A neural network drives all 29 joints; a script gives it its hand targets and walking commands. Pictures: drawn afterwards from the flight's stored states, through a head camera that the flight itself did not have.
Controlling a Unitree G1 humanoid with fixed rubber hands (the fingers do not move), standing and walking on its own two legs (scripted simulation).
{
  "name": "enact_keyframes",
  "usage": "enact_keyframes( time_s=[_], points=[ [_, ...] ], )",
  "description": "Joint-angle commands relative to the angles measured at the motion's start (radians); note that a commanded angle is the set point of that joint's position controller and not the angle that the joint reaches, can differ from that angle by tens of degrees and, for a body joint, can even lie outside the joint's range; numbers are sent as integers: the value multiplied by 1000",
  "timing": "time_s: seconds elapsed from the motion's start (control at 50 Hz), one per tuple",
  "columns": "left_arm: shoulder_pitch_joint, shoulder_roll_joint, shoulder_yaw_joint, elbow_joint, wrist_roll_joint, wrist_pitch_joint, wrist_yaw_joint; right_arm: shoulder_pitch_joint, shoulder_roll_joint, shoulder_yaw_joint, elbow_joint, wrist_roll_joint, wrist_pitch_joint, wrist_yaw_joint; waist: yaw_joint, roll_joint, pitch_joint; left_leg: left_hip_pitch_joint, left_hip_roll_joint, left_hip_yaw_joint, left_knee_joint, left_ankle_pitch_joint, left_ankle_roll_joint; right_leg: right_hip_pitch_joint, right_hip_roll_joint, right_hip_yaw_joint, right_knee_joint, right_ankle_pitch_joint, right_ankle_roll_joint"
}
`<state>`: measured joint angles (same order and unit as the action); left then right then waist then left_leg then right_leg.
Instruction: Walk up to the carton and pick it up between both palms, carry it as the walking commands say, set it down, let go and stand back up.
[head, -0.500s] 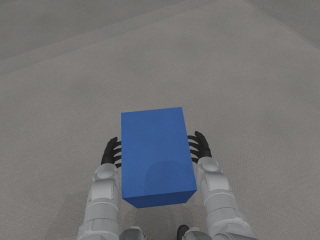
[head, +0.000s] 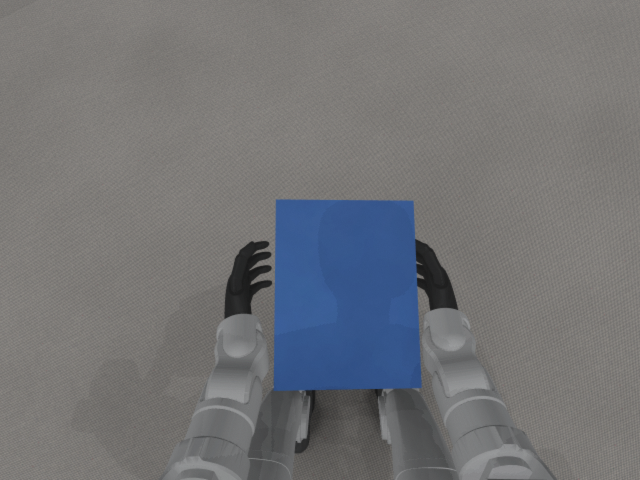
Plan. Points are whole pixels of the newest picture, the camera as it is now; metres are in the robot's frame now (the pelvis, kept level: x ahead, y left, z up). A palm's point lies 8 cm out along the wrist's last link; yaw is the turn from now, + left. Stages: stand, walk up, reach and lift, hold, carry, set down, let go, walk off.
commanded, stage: set down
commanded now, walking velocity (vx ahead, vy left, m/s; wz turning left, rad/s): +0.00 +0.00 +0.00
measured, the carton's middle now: (335, 292) +0.34 +0.01 -0.19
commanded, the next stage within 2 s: none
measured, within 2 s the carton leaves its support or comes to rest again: neither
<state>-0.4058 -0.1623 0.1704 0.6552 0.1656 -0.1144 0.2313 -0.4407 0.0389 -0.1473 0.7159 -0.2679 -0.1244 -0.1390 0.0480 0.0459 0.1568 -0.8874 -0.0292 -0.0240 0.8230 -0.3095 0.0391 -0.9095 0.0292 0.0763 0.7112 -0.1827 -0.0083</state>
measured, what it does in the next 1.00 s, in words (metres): lowers itself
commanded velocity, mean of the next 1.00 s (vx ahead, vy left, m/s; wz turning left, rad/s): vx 0.00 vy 0.00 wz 0.00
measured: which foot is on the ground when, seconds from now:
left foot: down 0.00-1.00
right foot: down 0.00-1.00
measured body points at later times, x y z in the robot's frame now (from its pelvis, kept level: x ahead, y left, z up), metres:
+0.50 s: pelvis -0.02 -0.02 -0.06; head +0.28 -0.03 +0.28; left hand +0.36 +0.13 -0.22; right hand +0.37 -0.13 -0.23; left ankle +0.03 +0.09 -0.69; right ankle +0.08 -0.15 -0.69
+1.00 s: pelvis -0.03 -0.02 -0.13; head +0.28 -0.02 +0.18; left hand +0.38 +0.13 -0.30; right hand +0.40 -0.13 -0.30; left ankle +0.03 +0.09 -0.69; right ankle +0.08 -0.15 -0.69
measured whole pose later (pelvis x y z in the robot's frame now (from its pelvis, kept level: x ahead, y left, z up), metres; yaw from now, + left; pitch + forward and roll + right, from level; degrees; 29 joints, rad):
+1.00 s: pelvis -0.03 -0.02 -0.13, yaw +0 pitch +40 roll +0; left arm -0.76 -0.01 0.16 0.69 0.02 -0.05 0.24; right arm -0.82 -0.01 -0.15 0.76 -0.17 -0.06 -0.21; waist 0.04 0.02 0.09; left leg -1.64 -0.03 -0.02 1.43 -0.48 0.00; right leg -1.69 0.06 0.07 1.35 -0.35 0.03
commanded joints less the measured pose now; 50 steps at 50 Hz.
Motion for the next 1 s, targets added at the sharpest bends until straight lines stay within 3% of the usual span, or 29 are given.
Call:
enact_keyframes(
  time_s=[0.0,0.04,0.06,0.14,0.16,0.18,0.2,0.24,0.28,0.32,0.38,0.42,0.46,0.48,0.5,0.54,0.58,0.6,0.64,0.66,0.7,0.8,0.84,0.86,0.9,0.92,0.94,0.96,0.98],
  points=[
    [-363,-81,-249,-68,-58,-80,0,-342,177,184,-91,184,-64,-36,-65,-56,-716,173,-97,-70,-12,178,-18,264,99,-23,151,58,8],
    [-383,-74,-268,-43,-100,-75,-7,-353,175,187,-90,195,-64,-47,-85,-58,-775,145,-104,-57,17,165,-27,263,96,-39,161,51,10],
    [-366,-70,-247,-45,-92,-77,-9,-364,188,203,-110,185,-66,-57,-60,-73,-767,120,-106,-57,24,173,-22,252,95,-36,170,57,17],
    [-475,-24,-238,-23,-111,-80,-29,-383,242,173,-70,172,-53,-82,-108,-92,-824,31,-118,-41,103,163,-7,228,101,-28,201,84,31],
    [-467,-28,-224,-26,-102,-82,-29,-375,250,193,-67,180,-50,-81,-70,-78,-848,6,-113,-36,112,182,-15,229,103,-13,219,123,27],
    [-508,-40,-262,-35,-131,-72,-36,-425,272,190,-106,178,-44,-90,-112,-107,-927,0,-117,-41,146,166,-13,256,102,-16,242,113,34],
    [-497,-36,-235,-41,-115,-77,-32,-430,276,209,-95,187,-46,-85,-54,-88,-917,2,-114,-35,139,173,-12,222,103,-16,259,112,32],
    [-472,-77,-248,-21,-118,-75,-35,-431,285,213,-91,187,-49,-82,-66,-80,-947,-16,-121,-33,164,191,-20,202,108,-11,272,120,29],
    [-505,-47,-217,-40,-106,-73,-33,-449,316,224,-70,200,-34,-79,-26,-86,-983,-48,-120,-25,183,165,-19,175,109,-6,295,95,38],
    [-458,-52,-209,-11,-73,-57,-25,-456,265,179,-124,169,-39,-86,-52,-102,-1030,-26,-123,-41,202,181,-15,112,122,-41,343,98,44],
    [-556,-75,-204,-24,-112,-66,-33,-517,322,207,-94,188,-26,-70,-46,-126,-1022,-114,-122,-38,260,156,-16,54,123,-15,370,67,42],
    [-490,-124,-190,26,-76,-55,-25,-508,332,201,-90,174,-31,-73,-20,-89,-1037,-132,-124,-47,272,196,-24,-5,126,-28,413,106,42],
    [-562,-141,-232,-12,-109,-53,-20,-519,336,191,-95,166,-27,-76,-73,-96,-1043,-120,-126,-56,291,172,-25,-43,128,-42,434,68,40],
    [-560,-129,-206,6,-91,-44,-15,-509,317,163,-56,153,-24,-76,-62,-68,-1016,-162,-124,-54,301,173,-37,-95,126,-42,452,67,38],
    [-559,-160,-219,12,-111,-44,-22,-523,319,166,-68,143,-26,-70,-85,-84,-995,-174,-128,-59,317,170,-39,-108,127,-40,458,62,33],
    [-553,-140,-201,-6,-89,-42,-9,-548,348,194,-51,182,-17,-64,-10,-59,-1008,-165,-122,-57,323,177,-35,-153,127,-39,490,46,36],
    [-596,-183,-231,-32,-120,-36,-8,-563,356,218,-101,183,-16,-66,-43,-85,-1079,-152,-130,-59,356,211,-34,-150,139,-51,515,73,41],
    [-604,-221,-250,-32,-115,-28,-5,-594,318,206,-110,180,-22,-68,-54,-50,-1134,-144,-134,-61,381,230,-54,-156,140,-54,550,84,29],
    [-613,-180,-248,-8,-116,-19,1,-616,319,202,-123,193,-14,-71,-54,-75,-1099,-159,-127,-73,383,183,-39,-191,139,-69,560,41,43],
    [-659,-163,-266,-97,-132,-24,4,-601,313,200,-114,199,-6,-73,-64,-57,-1156,-175,-135,-61,409,213,-44,-170,143,-66,583,87,36],
    [-645,-168,-250,-65,-118,-16,11,-614,315,211,-83,208,1,-71,-25,-48,-1129,-161,-134,-59,429,235,-46,-226,143,-60,592,80,34],
    [-693,-174,-282,-77,-155,-6,9,-660,300,218,-110,230,12,-78,-45,-68,-1198,-187,-139,-61,494,288,-54,-239,149,-68,646,130,45],
    [-776,-177,-304,-98,-160,-3,13,-692,333,215,-89,236,19,-78,-64,-52,-1189,-197,-133,-71,504,241,-48,-273,145,-67,664,82,42],
    [-737,-184,-290,-73,-149,6,6,-720,348,245,-92,246,29,-73,-15,-60,-1184,-232,-137,-53,519,238,-46,-280,147,-64,666,85,47],
    [-771,-169,-250,-23,-122,20,3,-706,313,175,0,194,38,-76,-47,-43,-1088,-316,-136,-56,530,172,-59,-349,147,-68,685,27,39],
    [-810,-140,-220,-19,-132,7,1,-723,351,189,21,211,43,-67,-23,-71,-1048,-339,-140,-45,538,97,-49,-332,143,-56,671,-36,49],
    [-787,-185,-230,-2,-119,18,-6,-727,339,172,-6,186,41,-71,-49,-70,-1069,-331,-148,-53,532,105,-50,-355,150,-83,697,-31,47],
    [-784,-225,-228,48,-101,31,-14,-761,377,185,19,188,47,-56,-25,-53,-983,-367,-140,-70,528,67,-51,-432,143,-74,712,-74,43],
    [-859,-208,-194,30,-93,32,-17,-790,366,161,40,175,57,-50,-43,-73,-1014,-391,-142,-60,551,24,-50,-431,147,-68,707,-113,44]
  ],
)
